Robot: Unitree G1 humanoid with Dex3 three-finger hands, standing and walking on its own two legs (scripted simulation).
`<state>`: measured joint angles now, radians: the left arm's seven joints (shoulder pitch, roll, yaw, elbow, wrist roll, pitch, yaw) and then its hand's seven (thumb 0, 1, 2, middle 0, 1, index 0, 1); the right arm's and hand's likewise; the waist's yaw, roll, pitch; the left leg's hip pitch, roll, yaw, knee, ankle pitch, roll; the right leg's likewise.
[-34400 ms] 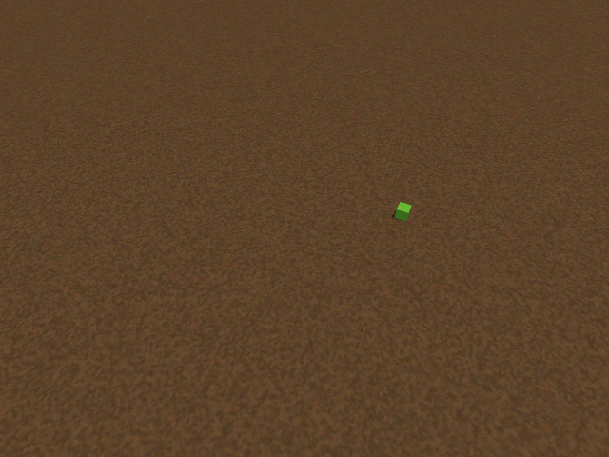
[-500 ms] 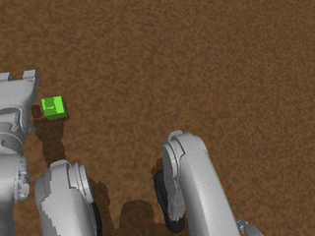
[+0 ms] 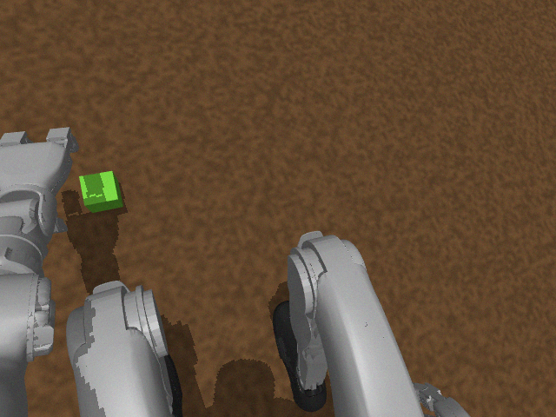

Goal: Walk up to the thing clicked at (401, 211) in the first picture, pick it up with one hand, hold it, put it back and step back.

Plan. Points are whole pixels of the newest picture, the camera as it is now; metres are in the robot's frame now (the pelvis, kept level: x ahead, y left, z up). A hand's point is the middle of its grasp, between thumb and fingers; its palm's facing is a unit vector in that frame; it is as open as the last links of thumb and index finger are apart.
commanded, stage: rise first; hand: left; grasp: from above
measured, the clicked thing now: (102, 192) +0.51 +0.20 -0.30
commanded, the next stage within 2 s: approach in 0.34 s
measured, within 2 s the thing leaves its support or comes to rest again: neither
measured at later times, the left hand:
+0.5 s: hand (48, 197) +0.47 +0.25 -0.17, palm faces -0.44 -0.04 -0.90, open 12.7 cm
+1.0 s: hand (92, 163) +0.51 +0.19 -0.17, palm faces -0.41 -0.03 -0.91, open 12.1 cm
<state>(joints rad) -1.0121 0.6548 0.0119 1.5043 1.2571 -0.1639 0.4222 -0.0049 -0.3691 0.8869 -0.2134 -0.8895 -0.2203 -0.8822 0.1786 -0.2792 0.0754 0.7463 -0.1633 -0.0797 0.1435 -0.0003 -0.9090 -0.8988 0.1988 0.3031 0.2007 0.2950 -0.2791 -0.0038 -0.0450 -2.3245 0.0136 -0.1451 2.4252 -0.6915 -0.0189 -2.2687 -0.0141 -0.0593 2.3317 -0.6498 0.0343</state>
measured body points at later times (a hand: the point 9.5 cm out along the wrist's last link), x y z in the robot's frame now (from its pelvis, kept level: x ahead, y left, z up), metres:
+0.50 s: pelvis +0.00 +0.00 +0.00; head +0.23 +0.06 +0.38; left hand +0.48 +0.25 -0.12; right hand +0.04 -0.27 -0.10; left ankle +0.07 +0.13 -0.29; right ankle +0.11 -0.13 -0.29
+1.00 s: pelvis +0.00 +0.00 +0.00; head +0.25 +0.04 +0.37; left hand +0.53 +0.18 -0.12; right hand +0.00 -0.26 -0.10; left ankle +0.07 +0.13 -0.29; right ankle +0.11 -0.13 -0.29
